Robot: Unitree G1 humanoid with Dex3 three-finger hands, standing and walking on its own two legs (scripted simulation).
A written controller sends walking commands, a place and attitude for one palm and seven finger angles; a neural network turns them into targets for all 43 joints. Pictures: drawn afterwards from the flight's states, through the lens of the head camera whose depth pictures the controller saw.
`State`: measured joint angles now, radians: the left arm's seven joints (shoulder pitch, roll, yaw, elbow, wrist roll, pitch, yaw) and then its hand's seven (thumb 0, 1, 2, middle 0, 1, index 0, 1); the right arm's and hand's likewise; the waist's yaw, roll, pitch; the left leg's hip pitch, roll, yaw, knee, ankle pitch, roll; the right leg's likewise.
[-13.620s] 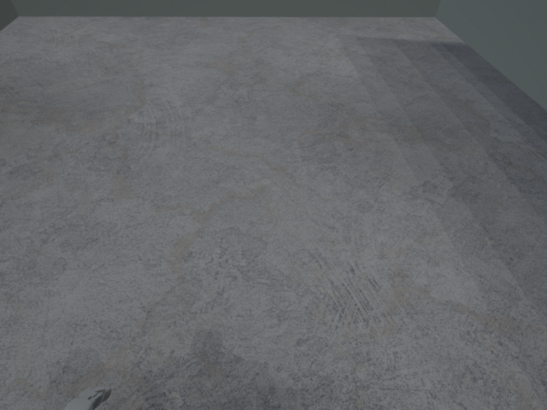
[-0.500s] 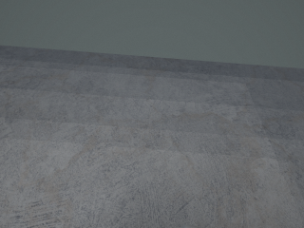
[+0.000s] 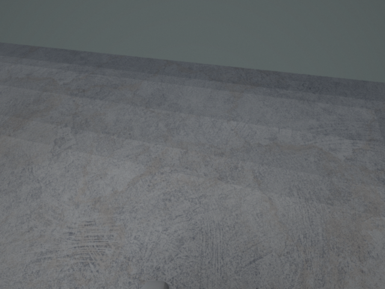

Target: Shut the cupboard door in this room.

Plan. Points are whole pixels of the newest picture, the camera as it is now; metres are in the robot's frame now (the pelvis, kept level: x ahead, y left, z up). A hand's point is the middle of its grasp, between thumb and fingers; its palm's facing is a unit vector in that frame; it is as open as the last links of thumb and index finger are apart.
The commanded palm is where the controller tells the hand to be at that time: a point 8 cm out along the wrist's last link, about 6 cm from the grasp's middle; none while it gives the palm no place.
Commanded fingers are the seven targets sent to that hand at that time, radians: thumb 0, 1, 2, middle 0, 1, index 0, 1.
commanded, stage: turn or walk to find it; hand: left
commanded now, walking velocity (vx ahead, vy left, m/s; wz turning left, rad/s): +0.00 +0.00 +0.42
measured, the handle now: out of the picture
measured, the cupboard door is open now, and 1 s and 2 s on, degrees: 83 83 83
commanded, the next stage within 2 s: none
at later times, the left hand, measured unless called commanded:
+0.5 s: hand out of the picture +0.00 +0.28 -0.17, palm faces +0.24 -0.94 -0.24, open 7.4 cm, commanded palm none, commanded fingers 0.00 0.90 0.90 -0.20 -0.30 -0.20 -0.30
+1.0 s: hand out of the picture -0.04 +0.19 -0.14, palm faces +0.42 -0.87 -0.28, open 7.3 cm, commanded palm none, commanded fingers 0.00 0.90 0.90 -0.20 -0.30 -0.20 -0.30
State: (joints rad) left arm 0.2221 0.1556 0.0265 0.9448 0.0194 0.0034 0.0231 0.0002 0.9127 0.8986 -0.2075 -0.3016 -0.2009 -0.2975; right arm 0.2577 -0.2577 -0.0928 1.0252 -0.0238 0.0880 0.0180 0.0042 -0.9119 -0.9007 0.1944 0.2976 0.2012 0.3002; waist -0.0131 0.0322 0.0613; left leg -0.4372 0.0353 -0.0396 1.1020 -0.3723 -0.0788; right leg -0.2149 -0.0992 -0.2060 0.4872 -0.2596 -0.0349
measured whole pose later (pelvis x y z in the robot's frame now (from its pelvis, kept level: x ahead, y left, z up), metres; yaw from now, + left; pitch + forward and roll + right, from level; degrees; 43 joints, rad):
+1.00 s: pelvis -0.04 -0.01 +0.00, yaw +25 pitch -1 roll +3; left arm 0.21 0.15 0.02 0.94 0.02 0.00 0.02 0.00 0.91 0.90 -0.21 -0.30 -0.20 -0.30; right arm 0.26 -0.26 -0.10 1.02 -0.02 0.08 0.02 0.00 -0.91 -0.90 0.19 0.30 0.20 0.30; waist -0.02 0.04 0.06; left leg -0.47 0.02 -0.06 1.16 -0.34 -0.08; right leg -0.20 -0.08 -0.18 0.49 -0.26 -0.05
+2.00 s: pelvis -0.06 -0.04 +0.00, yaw +49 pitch -1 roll +3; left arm 0.17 0.15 0.02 0.93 0.01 0.01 0.02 0.00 0.91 0.90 -0.21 -0.30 -0.20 -0.30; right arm 0.27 -0.26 -0.10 1.02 -0.02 0.08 0.02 0.00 -0.91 -0.90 0.20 0.30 0.20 0.30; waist -0.04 0.05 0.06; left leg -0.48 0.00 -0.06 1.19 -0.34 -0.06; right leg -0.20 -0.08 -0.15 0.49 -0.27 -0.05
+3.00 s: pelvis -0.06 -0.07 +0.00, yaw +74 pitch -1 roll +3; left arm 0.17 0.15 0.02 0.92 0.01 0.01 0.02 0.00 0.91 0.90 -0.21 -0.30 -0.20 -0.30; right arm 0.27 -0.26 -0.10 1.01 -0.02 0.08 0.01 0.01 -0.91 -0.90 0.20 0.30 0.20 0.30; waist -0.04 0.06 0.06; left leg -0.49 -0.02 -0.06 1.17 -0.37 -0.05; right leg -0.22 -0.07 -0.14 0.52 -0.29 -0.05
